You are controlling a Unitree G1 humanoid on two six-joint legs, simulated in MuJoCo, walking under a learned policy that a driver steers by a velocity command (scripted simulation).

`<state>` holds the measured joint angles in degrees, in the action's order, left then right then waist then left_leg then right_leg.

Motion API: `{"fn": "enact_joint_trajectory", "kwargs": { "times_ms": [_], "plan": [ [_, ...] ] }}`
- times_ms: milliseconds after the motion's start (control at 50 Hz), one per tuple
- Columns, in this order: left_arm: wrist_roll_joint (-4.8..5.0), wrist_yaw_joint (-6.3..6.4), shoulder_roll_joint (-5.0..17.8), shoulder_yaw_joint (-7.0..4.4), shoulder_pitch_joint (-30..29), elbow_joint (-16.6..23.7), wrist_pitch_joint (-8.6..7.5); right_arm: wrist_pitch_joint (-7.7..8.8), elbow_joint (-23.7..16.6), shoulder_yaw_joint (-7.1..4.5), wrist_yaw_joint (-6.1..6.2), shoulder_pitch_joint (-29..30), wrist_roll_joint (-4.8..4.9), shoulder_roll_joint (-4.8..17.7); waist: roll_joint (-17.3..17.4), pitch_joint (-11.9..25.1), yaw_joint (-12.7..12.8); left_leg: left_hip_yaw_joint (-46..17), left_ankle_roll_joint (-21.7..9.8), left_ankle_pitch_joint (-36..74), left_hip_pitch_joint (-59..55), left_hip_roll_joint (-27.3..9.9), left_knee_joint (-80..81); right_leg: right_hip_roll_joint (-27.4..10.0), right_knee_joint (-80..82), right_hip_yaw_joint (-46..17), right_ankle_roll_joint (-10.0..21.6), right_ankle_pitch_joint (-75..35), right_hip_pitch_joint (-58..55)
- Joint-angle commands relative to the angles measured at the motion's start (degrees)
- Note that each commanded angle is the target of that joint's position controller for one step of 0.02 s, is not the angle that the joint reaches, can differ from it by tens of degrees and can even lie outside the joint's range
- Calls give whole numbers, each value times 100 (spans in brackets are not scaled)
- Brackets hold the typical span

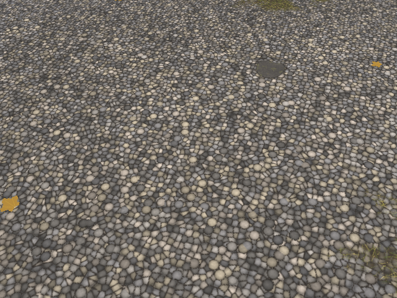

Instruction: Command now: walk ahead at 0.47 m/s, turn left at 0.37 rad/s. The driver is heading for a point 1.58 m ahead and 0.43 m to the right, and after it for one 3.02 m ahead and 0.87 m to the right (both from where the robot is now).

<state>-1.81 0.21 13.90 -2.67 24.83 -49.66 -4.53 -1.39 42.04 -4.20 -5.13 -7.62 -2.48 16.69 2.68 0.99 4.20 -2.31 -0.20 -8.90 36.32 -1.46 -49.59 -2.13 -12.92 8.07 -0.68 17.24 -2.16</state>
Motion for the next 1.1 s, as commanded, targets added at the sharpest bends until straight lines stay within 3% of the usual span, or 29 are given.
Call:
{"fn": "enact_joint_trajectory", "kwargs": {
  "times_ms": [20, 60, 80, 100, 120, 140, 160, 180, 200, 220, 240, 260, 320, 420, 520, 580, 600, 620, 640, 660, 680, 720, 760, 800, 860, 940, 1020, 1060, 1100],
  "plan": [
    [20, -3, 917, -194, 253, 54, -44, 157, -743, 100, -32, 1245, -6, 89, -1140, -815, 170, 652, -161, -272, 9, 116, 1074, -1240, 434, -495, 800, -1713, 270],
    [75, -6, 965, -185, 444, -160, 27, 197, -717, 120, 33, 1132, -35, 89, -1242, -749, 66, 948, -409, -600, -774, 303, 1548, -1305, 67, -524, 844, -2987, 290],
    [95, -12, 1026, -181, 429, -236, 47, 245, -588, 84, 107, 710, -30, 147, -1213, -529, -196, 1038, -543, -683, -1387, 491, 1779, -1294, -523, -489, 843, -4345, 243],
    [148, -9, 1054, -167, 342, -287, 64, 334, -266, 31, 197, -248, -49, 230, -999, -6, -711, 1039, -682, -275, -2588, 636, 2245, -1118, -1599, -271, 744, -5109, 435],
    [188, -18, 957, -121, 266, -219, 42, 413, 49, -69, 296, -1254, -145, 517, -788, 714, -1150, 501, -806, -242, -4242, 139, 2206, -903, -2838, -195, 624, -4091, 1395],
    [283, -115, 201, 79, 279, 214, 8, 456, 109, -212, 422, -2042, -236, 1226, 665, 1775, -1316, -2125, -1271, -980, -6193, -2019, 2483, -215, -4948, -87, 344, -331, 3385],
    [245, -48, 608, -82, 138, 184, 25, 433, 176, -270, 499, -2223, -20, 1442, 756, 2089, -1394, -3496, -1496, -7, -5775, -2600, 3172, 330, -5948, -972, 414, 1269, 3812],
    [229, -25, 758, -163, -261, 245, 58, 432, 249, -192, 517, -1735, 41, 1190, 301, 1135, -1128, -2332, -1302, 335, -5058, -2218, 3072, -1, -6116, -1361, 520, 853, 4059],
    [229, -61, 576, -113, -295, 197, 36, 469, 239, -59, 503, -1244, 58, 711, 242, 430, -846, -1537, -1098, 627, -4190, -1901, 3256, -229, -5753, -1215, 528, 434, 3959],
    [188, -76, 503, -128, -220, 59, 82, 509, 215, 42, 483, -892, 62, 373, 207, 67, -646, -979, -838, 626, -3625, -1581, 3498, -342, -5416, -1138, 503, 199, 3731],
    [71, -105, 438, -135, -52, -45, 177, 541, 230, 105, 492, -728, 109, 198, 414, -142, -467, -586, -719, 703, -3190, -1371, 3672, -387, -5251, -1078, 448, 59, 3496],
    [20, -155, 332, -130, 105, -149, 262, 584, 254, 134, 497, -686, 113, 112, 458, -171, -383, -314, -694, 771, -2984, -1267, 3807, -360, -5249, -1030, 412, -78, 3320],
    [29, -266, 199, -150, -274, -8, 360, 745, 435, 100, 517, -878, 154, 213, 356, -381, -276, 174, -763, 1281, -2927, -1244, 4096, -337, -5167, -961, 363, -572, 3720],
    [8, -370, 91, -75, -1404, 411, 339, 787, 638, 133, 565, -1079, 141, 92, 209, -703, -371, 962, -803, 1628, -3019, -1116, 4213, -327, -3855, -717, 316, -1664, 4143],
    [-31, -456, 142, -5, -2159, 771, 336, 745, 875, 64, 653, -1435, 142, 403, 63, -790, -502, 1383, -719, 2714, -3701, -1355, 3986, -113, -2519, -197, 628, -1646, 3684],
    [-45, -378, 325, -81, -1757, 731, 356, 633, 935, 7, 709, -1444, 105, 664, 218, -333, -278, 1637, -596, 5281, -4291, -1383, 2690, 439, -2376, 160, 985, -753, 2968],
    [-43, -345, 435, -141, -1282, 620, 338, 559, 930, -21, 715, -1431, 86, 760, 235, -29, -74, 1656, -592, 5577, -4280, -1387, 1812, 642, -2272, 179, 1129, -428, 2435],
    [-78, -291, 595, -236, -548, 402, 288, 503, 895, -33, 702, -1401, 103, 821, 86, 397, 261, 1704, -515, 4963, -3859, -1304, 582, 805, -1853, 56, 1300, -452, 1401],
    [-133, -190, 1107, -415, 200, 229, 278, 506, 744, 10, 670, -1436, 95, 676, -463, 924, 545, 1744, -344, 3063, -2728, -1069, -1202, -8, -1541, -1159, 1611, 164, 89],
    [-14, -150, 1741, -570, -197, 387, 340, 557, 314, 104, 544, -1585, 189, 73, -1968, 1392, -5, 1251, 58, -2079, -104, 365, -3508, -1648, -808, -4632, 2616, 100, -1531],
    [132, -137, 1674, -570, -97, 447, 408, 641, 147, 61, 517, -896, 128, 512, -907, 1432, 340, 69, 6, -1837, 624, 275, -3784, -1713, -270, -5032, 2683, -117, -1498],
    [150, -51, 1066, -411, -575, 344, 375, 765, 111, 116, 512, -693, 192, 401, -81, 122, -124, -10, -63, -1006, 473, -338, -2748, -1394, -176, -3581, 2177, -1148, 40],
    [166, -16, 790, -308, -954, 386, 276, 579, 158, 132, 515, -835, 10, 336, -41, -93, -507, -47, 55, -943, -260, -515, -2048, -828, -65, -2755, 1854, -1965, 965],
    [183, -51, 838, -297, -883, 375, 155, 385, 149, 146, 479, -929, -55, 253, -155, -19, -602, 56, 177, -919, -467, -501, -1660, -606, -11, -2453, 1844, -2446, 1234],
    [175, -74, 1026, -343, -629, 339, 108, 298, -66, 168, 449, -406, -36, 199, -303, -199, -484, 186, 334, -346, -164, -511, -869, -413, 171, -2340, 1744, -2170, 1378],
    [184, -77, 1029, -354, -188, 287, 126, 302, -345, 183, 431, 471, 11, 227, -518, -313, -113, 160, 406, 533, 222, -407, 274, -313, 113, -2474, 1507, -1958, 932],
    [128, -32, 1072, -363, 168, 260, 146, 372, -580, 223, 393, 1092, 55, 248, -599, -312, 142, 165, 346, 708, 263, -170, 1019, -371, -251, -2673, 1444, -2509, 401],
    [88, 2, 1129, -373, 199, 290, 154, 425, -685, 233, 386, 1228, 82, 297, -669, -309, 152, 141, 265, 561, 47, -46, 1343, -451, -483, -2832, 1383, -2852, 261],
    [71, 42, 1229, -395, -57, 385, 150, 478, -640, 199, 403, 865, 102, 432, -762, -265, -107, 68, 128, 266, -726, 66, 1779, -496, -734, -2987, 1184, -3041, 427]
  ]
}}
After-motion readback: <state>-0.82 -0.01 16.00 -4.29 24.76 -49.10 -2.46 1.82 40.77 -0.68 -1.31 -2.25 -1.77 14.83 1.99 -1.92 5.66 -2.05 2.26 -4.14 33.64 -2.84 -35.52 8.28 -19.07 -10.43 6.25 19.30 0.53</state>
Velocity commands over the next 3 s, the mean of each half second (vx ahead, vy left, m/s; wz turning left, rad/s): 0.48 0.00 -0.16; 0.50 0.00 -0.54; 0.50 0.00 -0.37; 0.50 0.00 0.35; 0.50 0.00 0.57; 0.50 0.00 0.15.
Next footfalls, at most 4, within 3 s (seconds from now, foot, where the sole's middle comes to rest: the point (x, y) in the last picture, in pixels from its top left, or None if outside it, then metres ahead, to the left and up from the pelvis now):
0.12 left None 0.19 0.13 -0.78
0.64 right None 0.48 -0.08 -0.78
1.16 left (243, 213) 0.83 -0.04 -0.78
1.64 right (325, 203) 0.89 -0.35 -0.78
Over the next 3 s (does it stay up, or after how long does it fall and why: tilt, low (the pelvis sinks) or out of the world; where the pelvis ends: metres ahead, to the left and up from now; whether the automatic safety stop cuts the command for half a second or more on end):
stays up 1.47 -0.40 0.00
